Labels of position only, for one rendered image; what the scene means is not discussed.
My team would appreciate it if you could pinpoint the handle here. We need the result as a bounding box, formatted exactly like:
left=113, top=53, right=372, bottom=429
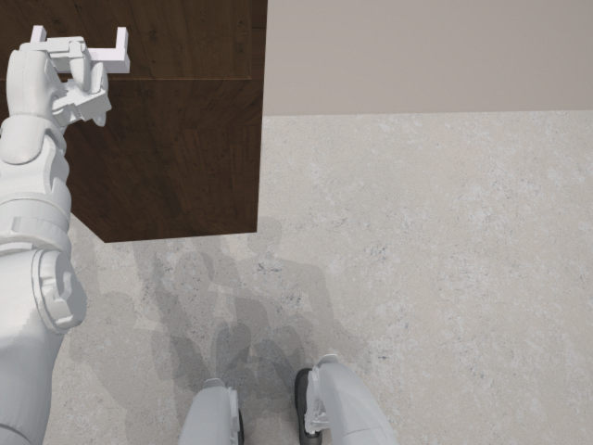
left=31, top=25, right=130, bottom=73

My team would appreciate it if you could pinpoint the drawer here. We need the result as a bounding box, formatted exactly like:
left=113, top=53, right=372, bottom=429
left=0, top=0, right=248, bottom=77

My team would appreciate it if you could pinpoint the robot thigh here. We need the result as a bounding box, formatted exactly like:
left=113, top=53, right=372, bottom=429
left=308, top=362, right=399, bottom=445
left=177, top=386, right=240, bottom=445

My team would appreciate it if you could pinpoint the robot left hand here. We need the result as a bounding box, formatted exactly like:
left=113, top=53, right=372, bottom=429
left=6, top=36, right=112, bottom=135

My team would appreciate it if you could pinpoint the robot left upper arm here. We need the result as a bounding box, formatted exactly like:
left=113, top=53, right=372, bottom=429
left=0, top=248, right=87, bottom=445

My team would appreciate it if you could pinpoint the left robot forearm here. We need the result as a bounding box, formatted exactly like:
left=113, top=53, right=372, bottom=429
left=0, top=115, right=71, bottom=260

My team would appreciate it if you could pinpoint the cabinet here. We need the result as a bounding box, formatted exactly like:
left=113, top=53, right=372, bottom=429
left=0, top=0, right=268, bottom=243

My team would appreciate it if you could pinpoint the left robot thigh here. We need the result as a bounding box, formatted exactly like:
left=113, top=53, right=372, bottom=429
left=177, top=386, right=240, bottom=445

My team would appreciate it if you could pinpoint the right robot thigh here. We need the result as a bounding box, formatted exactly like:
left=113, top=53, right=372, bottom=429
left=308, top=362, right=399, bottom=445

